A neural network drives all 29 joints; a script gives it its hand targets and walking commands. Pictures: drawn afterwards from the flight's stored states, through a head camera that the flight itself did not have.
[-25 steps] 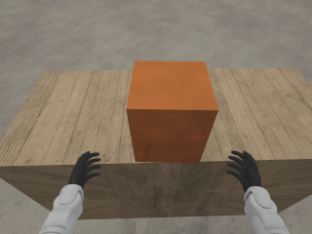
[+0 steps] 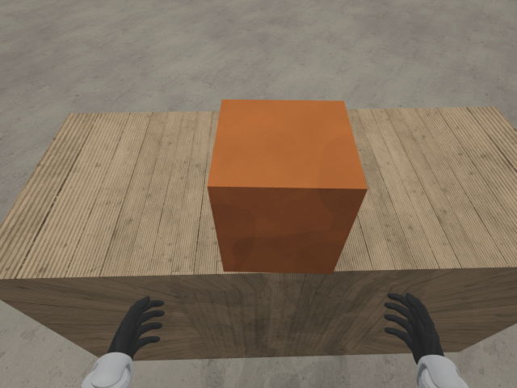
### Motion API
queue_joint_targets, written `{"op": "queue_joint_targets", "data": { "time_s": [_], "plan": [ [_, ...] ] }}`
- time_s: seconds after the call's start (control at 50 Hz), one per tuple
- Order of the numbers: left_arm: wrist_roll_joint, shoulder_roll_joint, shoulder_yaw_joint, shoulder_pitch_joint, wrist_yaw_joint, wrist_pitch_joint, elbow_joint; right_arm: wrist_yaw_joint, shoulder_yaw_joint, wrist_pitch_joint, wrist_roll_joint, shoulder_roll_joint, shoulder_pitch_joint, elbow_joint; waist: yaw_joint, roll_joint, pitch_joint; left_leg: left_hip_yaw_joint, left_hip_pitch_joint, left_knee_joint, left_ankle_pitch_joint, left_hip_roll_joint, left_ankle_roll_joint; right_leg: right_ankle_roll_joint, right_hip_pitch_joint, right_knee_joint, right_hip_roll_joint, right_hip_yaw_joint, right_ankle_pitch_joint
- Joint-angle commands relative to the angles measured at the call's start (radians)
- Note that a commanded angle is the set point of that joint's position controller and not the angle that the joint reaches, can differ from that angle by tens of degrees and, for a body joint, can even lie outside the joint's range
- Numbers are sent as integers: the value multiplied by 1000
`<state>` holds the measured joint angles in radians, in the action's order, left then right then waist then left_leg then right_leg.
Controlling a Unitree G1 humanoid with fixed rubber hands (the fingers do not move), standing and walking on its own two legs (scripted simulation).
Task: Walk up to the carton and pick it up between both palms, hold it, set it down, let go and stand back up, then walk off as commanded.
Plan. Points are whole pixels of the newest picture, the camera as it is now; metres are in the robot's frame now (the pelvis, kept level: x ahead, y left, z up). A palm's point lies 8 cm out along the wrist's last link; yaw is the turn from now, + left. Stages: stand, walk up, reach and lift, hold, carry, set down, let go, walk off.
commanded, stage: let go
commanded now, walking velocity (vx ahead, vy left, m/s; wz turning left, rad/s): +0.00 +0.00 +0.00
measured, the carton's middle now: (280, 191) +0.44 -0.01 +0.04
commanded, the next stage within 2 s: stand in 0.54 s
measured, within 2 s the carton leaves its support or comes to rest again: neither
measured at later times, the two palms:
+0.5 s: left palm (137, 358) +0.19 +0.22 -0.07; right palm (426, 369) +0.18 -0.24 -0.07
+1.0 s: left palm out of the picture +0.12 +0.26 -0.09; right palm out of the picture +0.10 -0.27 -0.11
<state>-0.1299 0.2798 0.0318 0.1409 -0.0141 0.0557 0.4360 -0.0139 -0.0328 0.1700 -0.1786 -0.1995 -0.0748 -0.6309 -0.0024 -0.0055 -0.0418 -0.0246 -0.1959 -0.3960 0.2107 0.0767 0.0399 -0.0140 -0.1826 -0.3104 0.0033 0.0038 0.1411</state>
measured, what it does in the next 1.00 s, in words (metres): stands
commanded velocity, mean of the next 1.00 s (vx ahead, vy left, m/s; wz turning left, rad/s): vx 0.00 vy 0.00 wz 0.00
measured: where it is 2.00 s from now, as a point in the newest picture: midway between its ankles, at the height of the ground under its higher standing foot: outside the picture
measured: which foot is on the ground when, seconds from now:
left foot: down 0.00-1.00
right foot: down 0.00-1.00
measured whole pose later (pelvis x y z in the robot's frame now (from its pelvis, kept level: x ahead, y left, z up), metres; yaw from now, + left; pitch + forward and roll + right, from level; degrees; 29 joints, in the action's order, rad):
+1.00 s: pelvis -0.01 -0.01 -0.01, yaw +0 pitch -2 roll -1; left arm -0.01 0.27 -0.05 0.20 0.02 -0.03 0.75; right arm 0.01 -0.03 0.04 -0.04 -0.29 -0.21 -0.82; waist 0.00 -0.02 -0.01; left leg -0.02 -0.18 -0.46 0.24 0.08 0.04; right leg -0.01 -0.19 -0.42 0.00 0.00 0.20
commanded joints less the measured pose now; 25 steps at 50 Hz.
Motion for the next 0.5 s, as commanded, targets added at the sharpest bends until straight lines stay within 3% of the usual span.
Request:
{"op": "queue_joint_targets", "data": {
  "time_s": [0.0,0.08,0.14,0.24,0.48],
  "plan": [
    [71,48,-57,-31,5,-44,-210,5,9,88,92,-112,17,97,39,-25,176,-56,243,42,-251,-99,10,25,90,24,17,18,-86],
    [82,29,-53,-23,-5,-37,-220,19,0,110,94,-122,18,86,40,-40,182,-54,224,38,-241,-91,7,31,87,16,23,25,-62],
    [96,14,-50,-12,3,-9,-153,20,7,102,112,-111,5,27,32,-37,136,-62,205,45,-200,-95,3,29,70,23,18,25,-35],
    [118,-7,-49,-22,-12,7,-181,37,-9,111,121,-125,14,42,35,-41,140,-59,194,51,-191,-86,3,36,69,15,26,39,-7],
    [158,-15,-61,-17,-5,43,-130,35,-7,95,164,-127,-7,5,29,-23,107,-79,178,71,-154,-95,-4,27,101,6,23,34,-41]
  ]
}}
